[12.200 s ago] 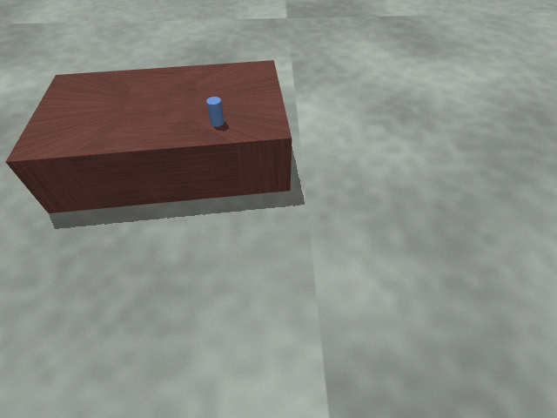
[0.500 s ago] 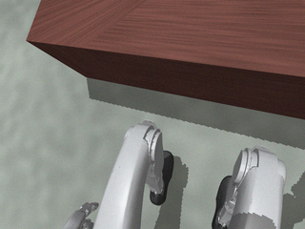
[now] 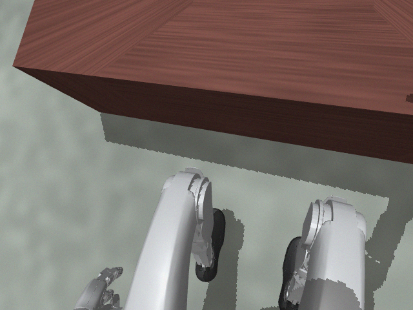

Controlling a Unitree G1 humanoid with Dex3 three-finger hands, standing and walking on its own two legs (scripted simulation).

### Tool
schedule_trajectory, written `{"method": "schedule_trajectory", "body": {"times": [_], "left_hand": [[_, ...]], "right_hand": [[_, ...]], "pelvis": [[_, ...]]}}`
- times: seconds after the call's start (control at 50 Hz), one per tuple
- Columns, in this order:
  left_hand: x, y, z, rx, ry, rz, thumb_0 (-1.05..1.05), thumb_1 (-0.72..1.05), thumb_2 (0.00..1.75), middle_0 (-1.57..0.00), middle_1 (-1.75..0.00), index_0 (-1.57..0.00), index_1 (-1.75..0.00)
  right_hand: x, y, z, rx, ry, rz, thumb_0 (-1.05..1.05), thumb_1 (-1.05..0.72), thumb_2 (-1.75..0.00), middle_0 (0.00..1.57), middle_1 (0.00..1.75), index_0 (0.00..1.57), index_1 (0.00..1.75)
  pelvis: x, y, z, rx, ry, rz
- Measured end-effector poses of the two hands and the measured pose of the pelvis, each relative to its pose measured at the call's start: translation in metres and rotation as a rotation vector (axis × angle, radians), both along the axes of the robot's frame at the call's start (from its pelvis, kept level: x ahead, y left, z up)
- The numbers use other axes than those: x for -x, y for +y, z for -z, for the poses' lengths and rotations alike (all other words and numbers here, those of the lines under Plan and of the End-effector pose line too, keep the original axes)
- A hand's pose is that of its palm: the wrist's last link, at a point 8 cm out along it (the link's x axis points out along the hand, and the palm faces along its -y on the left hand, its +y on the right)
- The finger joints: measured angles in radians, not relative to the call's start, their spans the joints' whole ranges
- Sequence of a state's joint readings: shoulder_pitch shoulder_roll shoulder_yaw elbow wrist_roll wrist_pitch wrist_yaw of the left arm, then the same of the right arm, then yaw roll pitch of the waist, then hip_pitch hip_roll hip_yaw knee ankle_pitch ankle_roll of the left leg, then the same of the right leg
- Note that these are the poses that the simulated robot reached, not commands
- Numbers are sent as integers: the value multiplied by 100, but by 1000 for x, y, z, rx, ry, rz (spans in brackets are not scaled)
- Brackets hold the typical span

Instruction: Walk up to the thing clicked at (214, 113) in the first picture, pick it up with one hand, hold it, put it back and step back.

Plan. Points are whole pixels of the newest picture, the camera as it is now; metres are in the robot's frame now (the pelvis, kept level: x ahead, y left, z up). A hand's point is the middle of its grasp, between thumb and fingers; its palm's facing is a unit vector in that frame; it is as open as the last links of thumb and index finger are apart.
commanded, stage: close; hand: right
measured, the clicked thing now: out of the picture +0.61 -0.27 -0.01
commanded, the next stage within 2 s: settle in 0.68 s
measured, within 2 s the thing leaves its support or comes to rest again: leaves its support in 1.06 s
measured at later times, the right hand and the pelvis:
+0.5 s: hand out of the picture +0.57 -0.28 +0.01, palm faces +0.30 +0.95 -0.03, open 11.7 cm; pelvis +0.00 +0.00 -0.01, yaw +0 degrees
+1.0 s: hand out of the picture +0.57 -0.28 +0.02, palm faces +0.30 +0.95 -0.03, open 9.6 cm; pelvis +0.00 -0.01 -0.01, yaw +0 degrees
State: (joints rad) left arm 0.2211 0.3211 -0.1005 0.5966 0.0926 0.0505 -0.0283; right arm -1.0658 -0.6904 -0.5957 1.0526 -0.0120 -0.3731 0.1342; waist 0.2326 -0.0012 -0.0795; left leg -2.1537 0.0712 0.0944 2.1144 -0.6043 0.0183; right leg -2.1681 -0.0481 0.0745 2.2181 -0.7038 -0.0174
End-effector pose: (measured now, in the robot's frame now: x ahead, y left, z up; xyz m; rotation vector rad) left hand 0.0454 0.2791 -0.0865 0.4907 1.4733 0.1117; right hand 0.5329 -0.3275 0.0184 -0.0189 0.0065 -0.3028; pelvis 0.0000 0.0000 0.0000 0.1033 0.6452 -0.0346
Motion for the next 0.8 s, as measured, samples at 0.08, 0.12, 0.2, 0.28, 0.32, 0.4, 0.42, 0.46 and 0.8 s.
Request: {"method": "schedule_trajectory", "body": {"times": [0.08,0.12,0.2,0.28,0.32,0.4,0.42,0.46,0.8], "left_hand": [[-5,1,1,0,-6,2,0,85,93,-20,-29,-19,-31],[-6,1,2,3,-9,1,0,84,93,-20,-29,-19,-31],[-7,0,4,12,-11,-6,0,85,92,-21,-29,-20,-31],[-4,-2,6,17,-2,-12,0,85,92,-21,-29,-20,-31],[-2,-3,7,18,6,-13,0,86,92,-21,-29,-20,-31],[1,-4,9,19,21,-10,0,86,91,-21,-29,-20,-31],[2,-4,9,18,23,-9,0,86,91,-21,-29,-20,-31],[3,-4,10,17,26,-9,0,87,91,-21,-29,-20,-31],[8,-7,9,17,20,-21,0,88,90,-21,-29,-21,-30]], "right_hand": [[-5,3,-5,10,3,-5,-1,45,-10,4,7,4,7],[-7,5,-6,11,9,-12,-1,44,-12,6,8,6,8],[-9,7,-2,-1,19,-16,-1,42,-15,16,15,16,15],[-9,7,5,-8,18,-17,-1,38,-19,29,23,29,23],[-7,6,8,-5,14,-15,-1,36,-22,35,28,35,28],[-4,6,12,-1,9,-10,-1,30,-29,49,38,49,38],[-4,5,13,1,8,-9,-1,29,-31,52,41,52,41],[-4,5,12,6,5,-7,-1,26,-36,60,47,60,47],[-5,-3,1,1,-28,15,-5,30,-70,81,88,93,96]], "pelvis": [[-1,0,-2,1,5,3],[-2,-1,-3,0,7,3],[-2,-2,-2,-2,7,1],[-2,-2,0,-3,5,-1],[-2,-2,2,-2,5,-1],[-1,-2,5,0,1,1],[-1,-1,5,0,0,2],[0,-1,7,-1,-1,2],[2,-5,9,-11,-8,1]]}}
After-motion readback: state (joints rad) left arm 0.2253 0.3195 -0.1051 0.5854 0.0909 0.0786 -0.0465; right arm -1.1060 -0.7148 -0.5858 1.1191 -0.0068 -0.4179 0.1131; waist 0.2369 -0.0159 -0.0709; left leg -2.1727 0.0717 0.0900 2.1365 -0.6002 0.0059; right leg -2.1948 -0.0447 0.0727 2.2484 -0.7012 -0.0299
